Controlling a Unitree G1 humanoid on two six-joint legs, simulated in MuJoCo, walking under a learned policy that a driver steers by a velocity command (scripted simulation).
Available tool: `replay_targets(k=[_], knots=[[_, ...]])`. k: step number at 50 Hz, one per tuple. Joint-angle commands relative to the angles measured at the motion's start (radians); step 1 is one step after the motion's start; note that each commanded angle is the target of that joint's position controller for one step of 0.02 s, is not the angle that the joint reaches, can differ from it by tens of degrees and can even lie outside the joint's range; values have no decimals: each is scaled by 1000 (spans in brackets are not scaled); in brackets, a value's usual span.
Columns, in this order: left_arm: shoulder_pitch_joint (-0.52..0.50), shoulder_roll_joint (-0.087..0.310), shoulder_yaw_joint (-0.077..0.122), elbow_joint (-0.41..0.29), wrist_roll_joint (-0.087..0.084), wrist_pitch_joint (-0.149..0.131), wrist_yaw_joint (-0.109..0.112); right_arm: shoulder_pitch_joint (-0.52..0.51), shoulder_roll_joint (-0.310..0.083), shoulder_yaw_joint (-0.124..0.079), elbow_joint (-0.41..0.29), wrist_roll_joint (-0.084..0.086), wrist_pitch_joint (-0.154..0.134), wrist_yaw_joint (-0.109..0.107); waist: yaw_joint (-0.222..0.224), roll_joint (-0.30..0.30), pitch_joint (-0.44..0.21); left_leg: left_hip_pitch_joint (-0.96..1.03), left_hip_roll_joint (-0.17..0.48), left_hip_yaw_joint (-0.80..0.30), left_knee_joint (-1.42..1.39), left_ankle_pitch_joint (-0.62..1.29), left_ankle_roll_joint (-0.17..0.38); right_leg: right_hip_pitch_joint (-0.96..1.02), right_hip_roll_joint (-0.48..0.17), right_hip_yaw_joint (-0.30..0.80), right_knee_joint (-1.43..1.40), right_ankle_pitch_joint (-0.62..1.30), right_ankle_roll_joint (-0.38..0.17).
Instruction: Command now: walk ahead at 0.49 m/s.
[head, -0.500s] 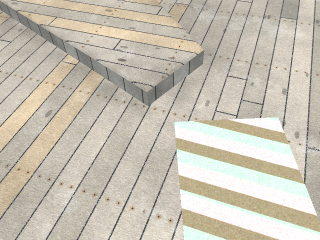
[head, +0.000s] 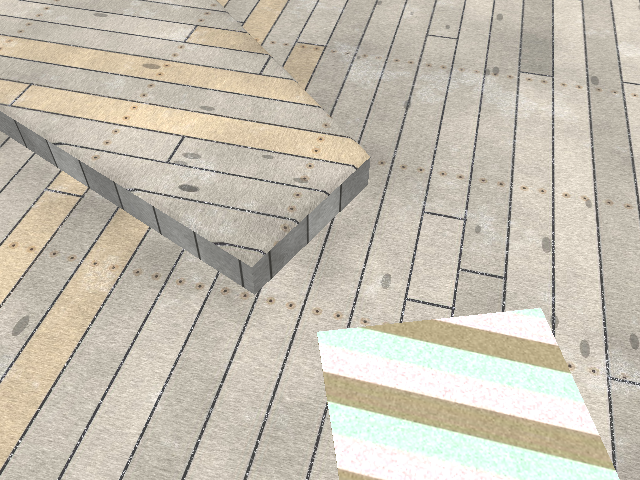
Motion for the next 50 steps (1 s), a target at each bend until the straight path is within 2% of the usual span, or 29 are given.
replay_targets(k=[1, 6, 9, 11, 12, 13, 14, 15, 16, 17, 18, 19, 20, 22, 25, 31, 35, 37, 39, 40, 41, 42, 43, 44, 45, 46, 47, 49, 50], knots=[[-32, 29, 3, -53, 4, -6, -5, -19, -146, -23, -60, 6, -8, -20, 26, 74, 70, -62, 273, -170, -141, 194, 141, -6, -2, -9, -196, 160, 14], [-200, 24, -8, -101, -10, -14, -30, 82, -167, -29, -29, 21, 6, -25, -35, 87, 100, 67, 295, -150, -111, 158, 120, 17, 49, -47, -416, 194, 14], [-245, 37, -8, -133, -14, -25, -52, 104, -174, -36, -14, 22, 23, -31, -30, 98, 109, 176, 345, -164, -47, 209, 108, 8, 63, -44, -479, 101, -17], [-182, 69, 4, -126, -14, -32, -59, 76, -191, -42, -20, 21, 32, -33, 20, 122, 65, 199, 351, -154, 36, 392, 87, 132, 99, -69, -510, 29, -48], [-78, 99, 22, -98, -12, -34, -58, 50, -194, -43, -28, 19, 37, -33, 80, 132, 1, 184, 324, -126, 153, 565, 69, 283, 136, -99, -524, 22, -70], [113, 152, 49, -39, -12, -34, -51, 34, -170, -33, -40, 10, 40, -32, 163, 119, -112, 94, 266, -84, 368, 614, 40, 541, 137, -90, -515, 44, -106], [307, 245, 71, -3, 1, -28, -40, 48, -132, -14, -70, -11, 36, -32, 207, -31, -278, -140, 188, -30, 723, 278, 2, 862, -85, 179, -508, 47, -178], [332, 273, 72, 13, 12, -26, -51, 182, 7, 21, -60, 10, 9, -17, 127, -294, -399, -514, 13, -107, 1014, -392, -44, 1147, -268, 665, -666, -146, -331], [290, 168, 46, 3, 4, -29, -51, 105, -120, -6, -56, 35, -15, -14, 153, -163, -319, -622, 76, -215, 1120, -392, -20, 1087, -230, 657, -715, -210, -280], [191, 125, 32, -17, -1, -30, -47, 1, -169, -20, -90, 52, -28, -13, 135, -106, -177, -660, 127, -186, 1112, -291, -5, 938, -198, 486, -728, -125, -231], [102, 104, 22, -35, 3, -30, -50, -47, -164, -22, -99, 45, -28, -22, 97, -2, -112, -606, 180, -160, 1066, -196, -10, 783, -161, 364, -755, 4, -209], [62, 78, 15, -39, 9, -31, -54, -67, -154, -30, -102, 30, -20, -28, 69, 19, -61, -564, 208, -152, 1007, -144, -17, 672, -120, 278, -787, 75, -199], [56, 56, 7, -30, 18, -33, -58, -43, -132, -32, -100, 25, -5, -28, 38, -5, -53, -506, 232, -158, 969, -109, -18, 612, -93, 222, -817, 99, -187], [87, 62, 9, -5, 15, -36, -58, -14, -94, -32, -94, 24, 18, -31, 18, -16, -31, -480, 239, -141, 918, -88, -29, 561, -70, 157, -856, 155, -201], [137, 106, 19, 20, 16, -34, -40, -113, -100, -38, -132, 14, 30, -34, 27, -1, 19, -583, 251, -132, 794, 19, -54, 562, -70, 107, -892, 203, -206], [225, 123, 20, 53, 3, -18, -16, -328, -79, -34, -196, 14, 19, -22, 87, -9, 65, -591, 212, -91, 453, 263, -65, 611, -34, 23, -919, 151, -163], [287, 130, 25, 89, -3, -7, -13, -434, -81, -28, -234, 23, 12, -4, 120, -15, 100, -609, 190, -79, 341, 236, -53, 725, -71, 20, -888, 138, -161], [294, 136, 30, 101, -6, 3, -7, -462, -88, -27, -255, 26, 5, 9, 115, -19, 109, -618, 185, -83, 307, 179, -34, 788, -103, 28, -849, 173, -154], [279, 147, 37, 102, -10, 11, -4, -436, -108, -34, -258, 27, -4, 17, 86, -29, 86, -532, 164, -73, 275, 106, -11, 810, -118, 37, -791, 275, -138], [302, 118, 23, 114, 66, -2, -8, -354, -97, -28, -237, -57, 12, 18, 68, -44, 80, -399, 125, -2, 263, 61, -6, 789, -69, 1, -733, 427, -114], [308, 121, 25, 124, 64, -4, -13, -220, -110, -41, -196, -66, 10, 11, 17, -48, 20, -213, 80, 24, 240, 43, 11, 747, -36, -12, -575, 561, -98], [304, 114, 21, 118, 54, -7, -15, -33, -164, -60, -148, -74, -1, -3, -58, -8, -92, 48, 127, -28, 250, 43, 38, 621, 20, -41, -347, 460, -79], [399, 12, -5, 81, 1, -9, -24, 108, -293, -91, -137, -96, -5, -17, -56, 228, -291, 427, 455, -438, 233, -11, 134, 275, 134, -108, 33, 36, -29], [403, 69, 12, 96, 3, -8, -18, 132, -298, -98, -132, -55, 14, -13, -68, 290, -402, 451, 557, -719, 88, 4, 175, 159, 219, -27, 227, -449, -35], [305, 120, 29, 81, 16, 1, -16, 25, -248, -83, -145, -36, 20, -13, -30, 181, -255, 314, 505, -571, 74, -73, 137, 108, 145, 31, 273, -370, -53], [242, 95, 23, 67, 21, 2, -23, -66, -171, -63, -160, -30, 17, -15, -6, 127, -125, 161, 466, -446, 35, -79, 110, 107, 100, 21, 227, -280, -56], [219, 70, 21, 69, 26, 9, -27, -104, -126, -50, -160, -29, 14, -17, 14, 122, -50, 51, 424, -340, -15, -56, 75, 141, 68, 18, 167, -229, -57], [244, 45, 20, 79, 50, 39, -40, -113, -98, -41, -145, -22, 7, -21, 55, 152, -2, -67, 378, -213, -59, 20, 49, 215, 53, 0, 133, -196, -47], [242, 33, 19, 76, 49, 50, -46, -95, -95, -41, -139, -21, -3, -20, 61, 141, -2, -73, 372, -179, -71, 58, 54, 217, 54, -5, 135, -180, -45]])
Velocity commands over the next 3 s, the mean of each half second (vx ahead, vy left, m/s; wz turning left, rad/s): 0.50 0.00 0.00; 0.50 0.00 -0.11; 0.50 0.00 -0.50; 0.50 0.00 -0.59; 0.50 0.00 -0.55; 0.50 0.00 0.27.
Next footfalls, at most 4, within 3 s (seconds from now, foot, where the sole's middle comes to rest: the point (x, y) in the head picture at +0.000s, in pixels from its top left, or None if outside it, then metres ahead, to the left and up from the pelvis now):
0.26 right None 0.34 -0.15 -0.78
0.84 left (281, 420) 0.66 0.08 -0.78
1.42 right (392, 327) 0.89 -0.19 -0.78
1.90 left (359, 234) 1.20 -0.14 -0.78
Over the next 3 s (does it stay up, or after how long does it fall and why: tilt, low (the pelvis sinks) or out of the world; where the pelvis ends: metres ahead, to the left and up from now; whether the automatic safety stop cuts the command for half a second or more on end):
stays up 1.43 -0.60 -0.03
